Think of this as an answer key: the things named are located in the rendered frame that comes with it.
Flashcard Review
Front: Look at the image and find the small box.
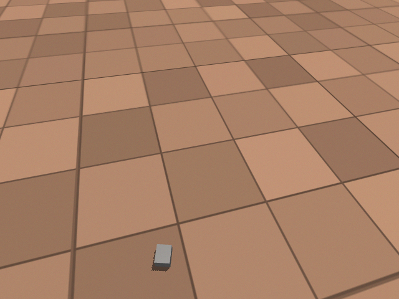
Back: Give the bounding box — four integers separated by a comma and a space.
154, 244, 173, 267

